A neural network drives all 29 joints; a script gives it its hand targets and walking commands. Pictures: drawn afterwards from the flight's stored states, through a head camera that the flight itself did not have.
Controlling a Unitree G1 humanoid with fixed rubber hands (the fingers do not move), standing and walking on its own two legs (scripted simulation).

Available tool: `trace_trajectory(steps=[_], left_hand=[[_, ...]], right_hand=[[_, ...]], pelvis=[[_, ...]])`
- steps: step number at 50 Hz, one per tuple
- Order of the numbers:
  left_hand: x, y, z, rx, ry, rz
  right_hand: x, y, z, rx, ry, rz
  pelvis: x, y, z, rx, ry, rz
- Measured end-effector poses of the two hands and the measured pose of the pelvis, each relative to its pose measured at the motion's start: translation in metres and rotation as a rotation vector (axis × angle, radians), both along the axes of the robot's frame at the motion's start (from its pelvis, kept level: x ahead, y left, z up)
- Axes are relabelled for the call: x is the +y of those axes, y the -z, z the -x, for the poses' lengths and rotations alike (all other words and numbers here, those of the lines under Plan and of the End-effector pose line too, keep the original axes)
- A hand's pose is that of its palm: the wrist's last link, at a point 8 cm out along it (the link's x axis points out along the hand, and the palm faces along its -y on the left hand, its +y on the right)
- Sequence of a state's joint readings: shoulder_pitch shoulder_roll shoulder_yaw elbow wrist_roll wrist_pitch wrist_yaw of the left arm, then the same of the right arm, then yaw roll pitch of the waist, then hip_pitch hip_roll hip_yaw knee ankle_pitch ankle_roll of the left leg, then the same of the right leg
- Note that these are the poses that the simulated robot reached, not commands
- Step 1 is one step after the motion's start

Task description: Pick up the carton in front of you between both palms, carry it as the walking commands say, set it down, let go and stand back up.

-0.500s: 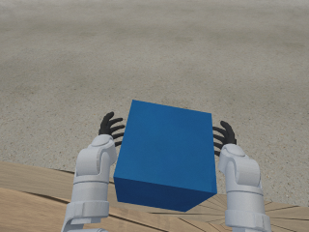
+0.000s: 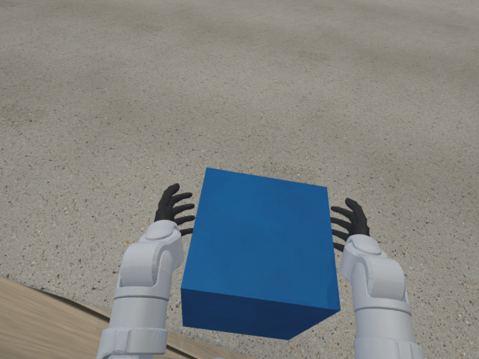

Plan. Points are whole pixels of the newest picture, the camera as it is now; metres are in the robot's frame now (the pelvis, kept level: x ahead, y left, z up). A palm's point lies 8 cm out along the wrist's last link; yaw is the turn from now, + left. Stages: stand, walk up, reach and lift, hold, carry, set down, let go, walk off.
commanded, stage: carry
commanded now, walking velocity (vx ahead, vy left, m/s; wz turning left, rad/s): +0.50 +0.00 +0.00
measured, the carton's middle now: (250, 260) +0.31 +0.05 -0.01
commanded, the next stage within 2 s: none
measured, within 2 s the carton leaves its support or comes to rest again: neither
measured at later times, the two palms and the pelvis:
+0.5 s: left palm (219, 167) +0.72 +0.20 -0.19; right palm (312, 183) +0.71 -0.10 -0.18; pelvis +0.40 +0.06 -0.23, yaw +2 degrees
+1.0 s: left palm (231, 121) +1.13 +0.24 -0.28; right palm (298, 133) +1.13 -0.06 -0.30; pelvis +0.81 +0.08 -0.34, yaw -1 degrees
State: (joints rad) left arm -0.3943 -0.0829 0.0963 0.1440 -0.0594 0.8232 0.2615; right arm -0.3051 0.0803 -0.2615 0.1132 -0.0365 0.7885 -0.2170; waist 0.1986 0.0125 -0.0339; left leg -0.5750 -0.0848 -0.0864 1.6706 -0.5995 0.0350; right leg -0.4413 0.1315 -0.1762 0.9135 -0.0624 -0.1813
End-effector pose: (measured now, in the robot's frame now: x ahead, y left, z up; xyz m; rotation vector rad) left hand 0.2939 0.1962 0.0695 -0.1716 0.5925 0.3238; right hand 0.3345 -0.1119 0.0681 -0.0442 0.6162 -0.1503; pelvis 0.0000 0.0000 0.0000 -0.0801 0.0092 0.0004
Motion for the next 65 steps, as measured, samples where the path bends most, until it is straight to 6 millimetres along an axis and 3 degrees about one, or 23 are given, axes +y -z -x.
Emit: trace_trajectory(steps=[3, 5, 10, 13, 17, 19, 26, 30, 33, 36, 40, 43, 46, 51, 55, 60, 65], left_hand=[[0.013, 0.028, -0.046, 0.042, -0.021, 0.010], [0.017, 0.042, -0.087, 0.020, -0.008, -0.018], [0.019, 0.087, -0.206, -0.106, 0.056, -0.056], [0.011, 0.141, -0.268, -0.078, 0.137, -0.068], [-0.001, 0.212, -0.311, 0.063, 0.174, -0.030], [-0.002, 0.231, -0.335, 0.070, 0.161, 0.012], [0.008, 0.267, -0.442, 0.000, 0.156, -0.048], [0.009, 0.305, -0.510, 0.007, 0.128, -0.047], [0.006, 0.334, -0.568, -0.017, 0.107, -0.029], [0.007, 0.356, -0.615, -0.021, 0.089, -0.014], [0.021, 0.374, -0.657, 0.005, 0.028, -0.009], [0.030, 0.379, -0.693, 0.036, 0.018, -0.015], [0.037, 0.373, -0.743, 0.043, 0.030, -0.012], [0.046, 0.349, -0.856, -0.048, 0.112, -0.011], [0.047, 0.329, -0.933, -0.084, 0.201, -0.031], [0.043, 0.315, -0.984, -0.002, 0.212, 0.012], [0.042, 0.307, -1.023, 0.010, 0.212, 0.029]], right_hand=[[0.015, 0.028, -0.052, 0.036, -0.012, -0.043], [0.020, 0.045, -0.093, 0.004, -0.001, -0.085], [0.020, 0.113, -0.182, -0.097, 0.055, -0.091], [0.015, 0.169, -0.215, -0.033, 0.084, -0.083], [0.003, 0.227, -0.240, 0.077, 0.167, -0.157], [0.005, 0.238, -0.265, 0.075, 0.180, -0.175], [0.011, 0.252, -0.393, 0.001, 0.124, -0.099], [0.011, 0.286, -0.468, 0.005, 0.098, -0.087], [0.010, 0.319, -0.534, -0.023, 0.070, -0.085], [0.008, 0.350, -0.592, -0.031, 0.057, -0.030], [0.021, 0.374, -0.647, -0.009, 0.047, -0.063], [0.031, 0.385, -0.685, 0.022, 0.050, -0.100], [0.039, 0.384, -0.726, 0.034, 0.061, -0.119], [0.049, 0.357, -0.818, -0.048, 0.090, -0.111], [0.053, 0.333, -0.876, -0.070, 0.114, -0.089], [0.052, 0.315, -0.917, 0.009, 0.147, -0.110], [0.051, 0.299, -0.961, 0.012, 0.151, -0.120]], pelvis=[[0.004, 0.019, -0.047, 0.014, -0.012, -0.045], [0.013, 0.042, -0.078, 0.026, 0.002, -0.057], [0.044, 0.128, -0.175, 0.016, -0.012, -0.028], [0.056, 0.170, -0.224, 0.025, -0.040, -0.074], [0.068, 0.191, -0.276, 0.018, -0.027, -0.100], [0.070, 0.198, -0.303, 0.027, -0.016, -0.106], [0.060, 0.234, -0.419, 0.054, -0.033, -0.097], [0.050, 0.272, -0.499, 0.036, -0.029, -0.114], [0.045, 0.311, -0.562, 0.025, -0.009, -0.101], [0.042, 0.337, -0.601, 0.058, 0.001, -0.058], [0.044, 0.346, -0.652, 0.062, 0.008, -0.048], [0.051, 0.345, -0.694, 0.060, 0.010, -0.054], [0.062, 0.340, -0.742, 0.071, 0.013, -0.062], [0.089, 0.343, -0.832, 0.077, 0.026, -0.069], [0.103, 0.333, -0.886, 0.090, 0.042, -0.081], [0.112, 0.303, -0.950, 0.106, 0.056, -0.037], [0.107, 0.293, -1.010, 0.087, 0.043, -0.026]])
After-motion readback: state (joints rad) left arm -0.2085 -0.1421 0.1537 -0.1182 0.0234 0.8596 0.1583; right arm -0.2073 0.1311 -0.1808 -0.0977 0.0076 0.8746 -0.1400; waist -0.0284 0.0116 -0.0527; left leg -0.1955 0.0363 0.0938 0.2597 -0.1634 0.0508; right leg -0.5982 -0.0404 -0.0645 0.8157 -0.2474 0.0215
